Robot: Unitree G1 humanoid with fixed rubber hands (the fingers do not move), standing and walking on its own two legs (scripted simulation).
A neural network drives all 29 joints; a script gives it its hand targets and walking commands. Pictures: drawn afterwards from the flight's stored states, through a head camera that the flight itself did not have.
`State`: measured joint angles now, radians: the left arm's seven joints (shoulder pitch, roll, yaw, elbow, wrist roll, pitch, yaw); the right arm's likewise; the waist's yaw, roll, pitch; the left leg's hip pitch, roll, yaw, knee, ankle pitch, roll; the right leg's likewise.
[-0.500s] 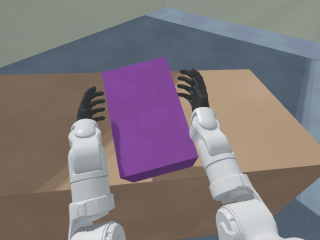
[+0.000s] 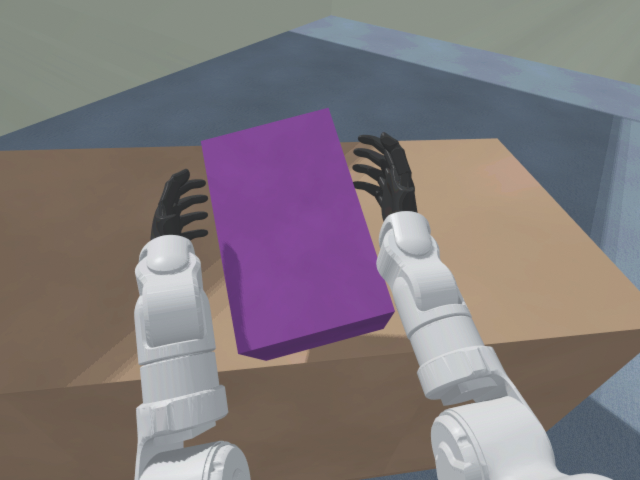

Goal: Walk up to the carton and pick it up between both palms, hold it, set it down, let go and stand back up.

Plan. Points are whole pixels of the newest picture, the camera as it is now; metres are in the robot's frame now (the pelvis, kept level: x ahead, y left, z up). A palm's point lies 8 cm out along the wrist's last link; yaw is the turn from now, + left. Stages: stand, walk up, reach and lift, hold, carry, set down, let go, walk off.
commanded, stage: hold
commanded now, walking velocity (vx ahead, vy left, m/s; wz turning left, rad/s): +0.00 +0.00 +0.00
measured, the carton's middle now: (296, 239) +0.40 +0.00 +0.11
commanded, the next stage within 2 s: none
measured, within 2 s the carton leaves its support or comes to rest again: neither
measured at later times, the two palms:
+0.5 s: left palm (171, 240) +0.34 +0.15 +0.17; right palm (394, 204) +0.35 -0.11 +0.19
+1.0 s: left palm (172, 241) +0.34 +0.15 +0.17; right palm (395, 205) +0.35 -0.11 +0.19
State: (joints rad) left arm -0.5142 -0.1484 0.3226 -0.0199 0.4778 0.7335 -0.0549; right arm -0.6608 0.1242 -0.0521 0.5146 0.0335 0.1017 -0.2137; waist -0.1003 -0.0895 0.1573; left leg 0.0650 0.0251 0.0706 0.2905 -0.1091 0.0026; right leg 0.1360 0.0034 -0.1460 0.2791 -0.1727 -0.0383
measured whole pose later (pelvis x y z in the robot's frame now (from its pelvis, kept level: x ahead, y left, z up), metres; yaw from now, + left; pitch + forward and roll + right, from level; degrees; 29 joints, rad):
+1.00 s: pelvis +0.00 +0.00 +0.00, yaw +0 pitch -15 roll +0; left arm -0.50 -0.15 0.33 -0.03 0.49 0.74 -0.07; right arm -0.65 0.12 -0.03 0.51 0.04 0.11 -0.22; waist -0.10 -0.10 0.17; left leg 0.08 0.03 0.07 0.29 -0.11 0.00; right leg 0.15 0.01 -0.14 0.27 -0.17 -0.04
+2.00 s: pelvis +0.00 +0.00 +0.00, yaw +0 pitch -14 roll +0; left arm -0.54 -0.15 0.36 0.03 0.50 0.73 -0.08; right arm -0.68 0.13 -0.08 0.54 0.01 0.12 -0.20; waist -0.09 -0.09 0.16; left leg 0.08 0.02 0.07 0.28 -0.11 0.00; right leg 0.14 0.00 -0.14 0.28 -0.18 -0.04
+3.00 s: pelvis +0.03 -0.01 +0.00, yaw +0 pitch -10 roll +1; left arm -0.41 -0.20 0.32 0.16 0.46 0.47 0.03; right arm -0.67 0.14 -0.13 0.67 -0.08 -0.19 -0.13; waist -0.04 -0.08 0.11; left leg 0.03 0.03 0.07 0.28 -0.13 -0.02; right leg 0.10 0.01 -0.15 0.28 -0.20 -0.06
